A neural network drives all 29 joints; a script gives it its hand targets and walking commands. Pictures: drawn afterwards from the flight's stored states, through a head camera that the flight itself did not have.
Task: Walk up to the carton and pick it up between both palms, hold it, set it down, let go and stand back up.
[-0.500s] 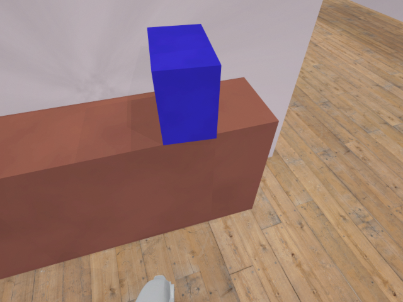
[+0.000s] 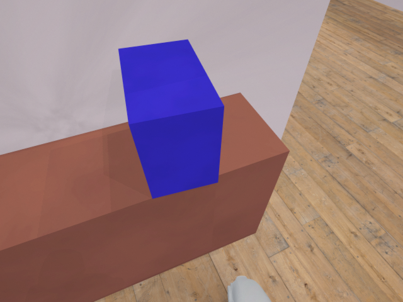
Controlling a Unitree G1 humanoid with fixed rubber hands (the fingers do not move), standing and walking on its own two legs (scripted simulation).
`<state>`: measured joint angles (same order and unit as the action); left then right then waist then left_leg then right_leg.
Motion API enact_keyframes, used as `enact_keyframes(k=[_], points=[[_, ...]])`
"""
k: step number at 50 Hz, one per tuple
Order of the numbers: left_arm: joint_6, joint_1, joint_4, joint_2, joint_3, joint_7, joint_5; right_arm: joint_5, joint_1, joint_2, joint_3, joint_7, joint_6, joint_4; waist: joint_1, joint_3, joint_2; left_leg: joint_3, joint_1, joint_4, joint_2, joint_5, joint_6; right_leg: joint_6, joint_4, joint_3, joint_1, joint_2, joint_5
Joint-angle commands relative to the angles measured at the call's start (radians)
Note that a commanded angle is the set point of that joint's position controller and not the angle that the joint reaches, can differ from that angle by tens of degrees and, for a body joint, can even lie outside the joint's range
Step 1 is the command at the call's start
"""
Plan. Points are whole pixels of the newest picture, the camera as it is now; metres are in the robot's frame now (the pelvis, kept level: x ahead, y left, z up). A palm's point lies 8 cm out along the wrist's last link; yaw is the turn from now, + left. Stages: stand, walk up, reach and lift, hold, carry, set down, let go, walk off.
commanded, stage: walk up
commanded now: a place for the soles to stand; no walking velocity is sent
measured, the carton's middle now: (170, 118) +0.56 +0.06 +0.03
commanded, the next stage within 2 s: none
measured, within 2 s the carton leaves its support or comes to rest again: neither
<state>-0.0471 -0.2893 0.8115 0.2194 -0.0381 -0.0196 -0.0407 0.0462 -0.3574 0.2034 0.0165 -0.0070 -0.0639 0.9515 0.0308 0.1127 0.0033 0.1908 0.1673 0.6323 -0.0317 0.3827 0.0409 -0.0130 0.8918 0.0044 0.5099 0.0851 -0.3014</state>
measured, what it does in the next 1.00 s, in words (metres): walks ahead: right foot, then left foot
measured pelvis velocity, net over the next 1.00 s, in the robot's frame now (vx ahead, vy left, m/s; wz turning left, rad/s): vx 0.09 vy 0.05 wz -0.02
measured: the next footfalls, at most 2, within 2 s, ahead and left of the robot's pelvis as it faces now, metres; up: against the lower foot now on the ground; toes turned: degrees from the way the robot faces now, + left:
right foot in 0.06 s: +0.18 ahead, -0.13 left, +0.00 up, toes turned -4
left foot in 0.40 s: +0.18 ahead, +0.17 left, +0.00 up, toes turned +3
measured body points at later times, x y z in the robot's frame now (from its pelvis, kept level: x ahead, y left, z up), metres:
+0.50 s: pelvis +0.10 +0.04 -0.01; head +0.13 +0.06 +0.44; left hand +0.16 +0.30 -0.16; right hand +0.19 -0.20 -0.14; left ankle +0.14 +0.17 -0.72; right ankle +0.12 -0.11 -0.71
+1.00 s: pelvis +0.09 +0.05 +0.01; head +0.10 +0.05 +0.46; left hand +0.14 +0.28 -0.14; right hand +0.13 -0.19 -0.14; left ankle +0.14 +0.17 -0.72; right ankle +0.09 -0.08 -0.72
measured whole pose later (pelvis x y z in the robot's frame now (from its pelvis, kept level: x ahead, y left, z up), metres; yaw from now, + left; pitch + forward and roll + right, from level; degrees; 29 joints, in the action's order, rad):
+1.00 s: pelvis +0.09 +0.05 +0.01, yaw -1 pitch -2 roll +0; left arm 0.00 -0.25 1.01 0.20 0.05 -0.01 0.01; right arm 0.00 -0.25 0.20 -0.05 0.00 0.00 1.01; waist 0.01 0.04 -0.01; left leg 0.05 0.27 0.53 -0.05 0.21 -0.01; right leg 0.01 0.52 0.05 0.19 0.03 -0.29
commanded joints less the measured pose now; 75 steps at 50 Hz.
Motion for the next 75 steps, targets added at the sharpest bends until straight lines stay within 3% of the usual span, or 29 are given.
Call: enact_keyframes(k=[1,2,3,4,5,7,11,15,19,20,21,22,23,29,31,33,34,36,55,56,57,59,68,70,71,72,73,74,75], points=[[-0.017,-0.218,-0.010,0.040,-0.022,0.021,-0.010,0.003,0.037,0.145,0.011,0.007,0.015,-0.075,-0.079,-0.019,-0.027,-0.107,0.319,-0.045,-0.169,-0.123,0.108,-0.028,-0.240,0.116,-0.421,-0.101,0.232],[-0.019,-0.262,-0.009,0.071,-0.034,0.033,-0.011,0.001,-0.002,0.126,-0.004,0.013,0.024,-0.070,-0.098,-0.046,0.038,-0.083,0.345,0.063,-0.139,-0.136,0.072,-0.041,-0.262,0.084,-0.486,-0.103,0.230],[-0.019,-0.307,-0.028,0.130,-0.052,0.042,-0.019,-0.002,-0.045,0.082,-0.026,0.017,0.032,-0.074,-0.125,-0.082,0.184,-0.022,0.385,0.293,-0.083,-0.062,0.012,-0.082,-0.335,-0.155,-0.510,0.061,0.209],[-0.012,-0.342,-0.060,0.212,-0.068,0.054,-0.002,-0.004,-0.107,0.084,-0.025,0.017,0.054,-0.097,-0.115,-0.104,0.280,-0.054,0.407,0.566,0.025,0.305,-0.058,-0.220,-0.537,-0.634,-0.444,0.354,0.143],[0.003,-0.281,-0.058,0.256,-0.082,0.066,0.037,-0.005,-0.090,0.147,-0.001,0.010,0.086,-0.090,-0.110,-0.075,0.211,-0.135,0.427,0.645,-0.035,0.377,-0.070,-0.310,-0.631,-0.771,-0.361,0.405,-0.176],[0.007,-0.215,-0.077,0.216,-0.059,0.078,0.043,0.004,0.048,0.177,0.007,0.010,0.100,-0.127,-0.119,0.007,0.124,-0.195,0.523,0.683,-0.062,0.278,-0.087,-0.265,-0.656,-0.649,-0.344,0.328,-0.214],[-0.014,-0.053,-0.084,0.133,-0.018,0.080,0.013,-0.017,-0.036,0.121,-0.004,0.006,0.086,-0.085,-0.043,-0.080,0.157,-0.230,0.298,0.477,-0.080,0.151,-0.098,-0.209,-0.528,-0.259,-0.240,0.209,0.284],[-0.008,0.019,-0.074,0.146,-0.011,0.065,0.013,-0.028,-0.025,0.074,-0.014,0.004,0.080,-0.077,-0.020,-0.137,0.189,-0.151,0.130,0.218,-0.036,0.007,-0.077,-0.180,-0.390,-0.084,-0.198,0.140,0.602],[0.037,0.074,-0.066,0.192,0.001,0.045,0.017,-0.027,-0.019,0.120,0.013,0.000,0.059,-0.097,0.016,-0.172,0.099,-0.092,-0.050,-0.085,0.027,-0.368,-0.050,-0.113,-0.233,-0.055,-0.121,0.091,0.402],[0.044,0.034,-0.057,0.157,0.015,0.039,0.028,-0.026,-0.010,0.157,0.022,-0.003,0.053,-0.115,0.009,-0.185,0.026,-0.200,-0.089,-0.111,-0.049,-0.412,-0.026,-0.072,-0.174,-0.033,-0.063,0.051,0.245],[0.050,-0.048,-0.055,0.089,0.036,0.036,0.041,-0.024,0.037,0.213,0.032,-0.006,0.051,-0.152,-0.041,-0.185,-0.154,-0.480,-0.045,-0.217,-0.266,-0.426,0.025,-0.012,-0.047,0.032,-0.019,-0.042,-0.077],[0.075,-0.056,-0.041,0.080,0.034,0.055,0.038,-0.066,0.055,0.282,0.056,-0.008,0.062,-0.147,-0.015,-0.164,-0.224,-0.550,0.122,-0.290,-0.381,-0.349,0.171,0.016,0.076,0.017,-0.113,-0.058,-0.396],[0.090,-0.016,-0.026,0.097,0.030,0.062,0.025,-0.076,0.115,0.272,0.057,-0.014,0.064,-0.153,-0.015,-0.105,-0.220,-0.604,0.199,-0.331,-0.385,-0.228,0.203,0.027,0.145,-0.029,-0.100,-0.039,-0.390],[0.063,-0.032,0.039,0.089,0.031,0.055,0.016,-0.023,0.189,0.183,0.027,-0.013,0.058,-0.172,-0.037,-0.146,-0.216,-0.380,0.067,-0.158,-0.234,-0.584,0.129,0.033,-0.118,0.008,-0.163,-0.026,-0.189],[0.054,-0.045,0.054,0.087,0.032,0.049,0.016,-0.023,0.190,0.176,0.016,-0.007,0.057,-0.157,-0.057,-0.191,-0.162,-0.344,0.070,-0.100,-0.212,-0.569,0.097,0.018,-0.335,0.031,-0.280,-0.041,0.020],[0.043,-0.043,0.051,0.132,0.022,0.047,0.010,-0.035,0.166,0.143,-0.002,0.002,0.051,-0.158,-0.056,-0.234,-0.062,-0.312,0.153,-0.053,-0.182,-0.460,0.043,-0.027,-0.401,-0.095,-0.414,0.032,0.268],[0.042,0.025,0.047,0.176,0.017,0.042,0.035,-0.059,0.134,0.099,-0.019,0.006,0.054,-0.159,0.005,-0.217,0.031,-0.238,0.110,-0.088,-0.097,-0.273,0.021,-0.061,-0.406,-0.151,-0.299,0.070,0.180],[0.048,0.079,0.067,0.132,0.034,0.024,0.062,-0.053,0.147,0.109,-0.024,0.002,0.063,-0.120,0.007,-0.134,0.064,-0.262,-0.005,-0.146,-0.095,-0.103,0.012,-0.057,-0.476,-0.102,-0.135,0.036,-0.074],[0.027,-0.006,0.202,0.123,0.057,0.028,0.044,-0.044,0.082,0.143,-0.041,-0.005,0.034,0.035,-0.026,-0.053,-0.030,-0.271,0.102,-0.263,-0.092,-0.114,0.000,-0.032,-0.528,-0.053,-0.267,0.020,-0.018],[0.058,0.142,0.098,0.230,0.017,0.007,-0.046,-0.004,-0.108,0.185,0.000,-0.038,0.028,0.026,0.037,-0.011,0.033,-0.449,0.048,-0.304,-0.186,-0.028,0.068,-0.007,-0.294,0.069,-0.133,-0.036,-0.152],[0.076,0.134,0.088,0.183,0.022,0.002,-0.058,-0.002,-0.173,0.241,0.019,-0.060,0.031,0.063,0.039,-0.024,-0.059,-0.636,-0.047,-0.372,-0.302,0.075,0.119,0.019,-0.179,0.065,0.019,-0.068,-0.254],[0.099,0.092,0.079,0.151,0.032,0.002,-0.055,0.000,-0.156,0.260,0.041,-0.098,0.036,0.044,0.037,-0.020,-0.095,-0.746,-0.076,-0.379,-0.404,0.063,0.179,0.034,-0.003,-0.024,0.120,0.015,-0.269],[0.106,0.019,0.042,0.144,0.014,-0.011,0.006,0.010,0.106,0.262,0.086,-0.077,0.025,-0.135,-0.046,-0.114,-0.242,-0.472,0.265,-0.301,-0.228,0.000,0.119,0.044,0.025,-0.036,-0.164,0.030,-0.156],[0.098,-0.079,0.076,0.142,0.000,-0.011,0.024,0.011,0.191,0.254,0.076,-0.054,0.049,-0.167,-0.101,-0.146,-0.209,-0.373,0.407,-0.176,-0.136,0.056,0.058,0.020,-0.166,0.046,-0.387,-0.026,-0.024],[0.094,-0.138,0.102,0.158,-0.015,-0.010,0.031,0.017,0.196,0.220,0.064,-0.045,0.062,-0.172,-0.130,-0.150,-0.114,-0.325,0.460,-0.041,-0.068,0.128,0.034,0.026,-0.269,0.078,-0.461,-0.062,0.029],[0.092,-0.172,0.114,0.203,-0.033,-0.004,0.030,0.017,0.134,0.142,0.042,-0.036,0.073,-0.168,-0.135,-0.137,0.092,-0.245,0.495,0.178,0.043,0.228,0.006,0.033,-0.403,0.006,-0.434,-0.019,-0.058],[0.086,-0.115,0.073,0.263,-0.032,0.009,0.022,-0.004,0.054,0.053,0.024,-0.032,0.071,-0.183,-0.096,-0.079,0.289,-0.218,0.581,0.371,0.155,0.317,-0.039,-0.008,-0.574,-0.373,-0.315,0.225,-0.312],[0.093,0.022,0.027,0.346,-0.046,0.031,0.045,-0.019,0.020,0.113,0.046,-0.042,0.074,-0.201,-0.067,-0.049,0.267,-0.284,0.516,0.496,0.070,0.325,-0.035,-0.130,-0.710,-0.517,-0.117,0.363,-0.544],[0.092,0.105,0.002,0.349,-0.050,0.047,0.047,-0.018,0.020,0.144,0.054,-0.042,0.077,-0.196,-0.041,0.015,0.258,-0.312,0.484,0.571,0.052,0.273,-0.034,-0.156,-0.784,-0.562,-0.014,0.371,-0.638]])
